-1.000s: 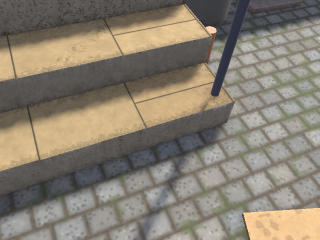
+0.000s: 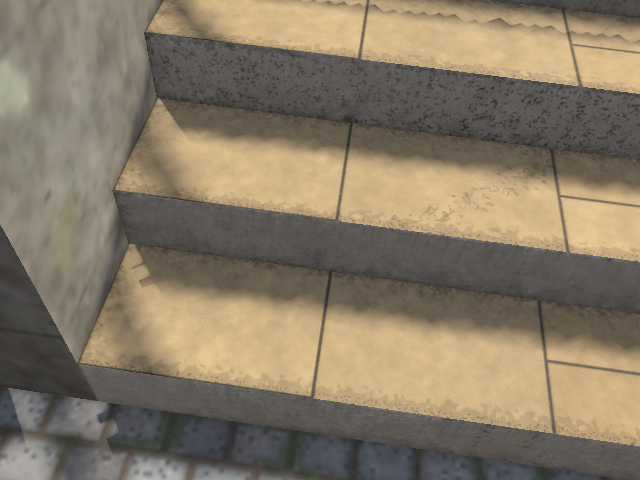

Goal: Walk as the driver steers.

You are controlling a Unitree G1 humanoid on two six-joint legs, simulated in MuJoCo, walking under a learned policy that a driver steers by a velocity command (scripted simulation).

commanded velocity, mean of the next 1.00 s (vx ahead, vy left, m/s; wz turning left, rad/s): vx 0.49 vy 0.00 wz -0.42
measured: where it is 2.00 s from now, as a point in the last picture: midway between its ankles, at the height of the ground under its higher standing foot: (399, 203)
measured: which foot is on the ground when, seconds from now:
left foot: down 0.00-0.24, up 0.26-0.72, down 0.74-1.00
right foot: up 0.00-0.20, down 0.22-0.74, up 0.76-1.00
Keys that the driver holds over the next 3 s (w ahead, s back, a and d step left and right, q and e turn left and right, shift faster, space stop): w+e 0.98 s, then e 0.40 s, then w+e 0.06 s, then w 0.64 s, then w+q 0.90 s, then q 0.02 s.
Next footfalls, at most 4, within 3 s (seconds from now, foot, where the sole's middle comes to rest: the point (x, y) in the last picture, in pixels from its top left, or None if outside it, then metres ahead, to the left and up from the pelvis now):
0.22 right None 0.31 -0.12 -0.79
0.74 left None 0.47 0.09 -0.79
1.02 right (374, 346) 0.68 -0.14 -0.61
1.44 left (314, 176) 0.99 -0.02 -0.44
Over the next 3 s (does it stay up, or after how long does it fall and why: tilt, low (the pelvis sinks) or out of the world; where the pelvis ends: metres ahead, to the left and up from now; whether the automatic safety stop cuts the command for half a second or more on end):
stays up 1.16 -0.56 0.51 its command is cut before an obstacle after 2.4 s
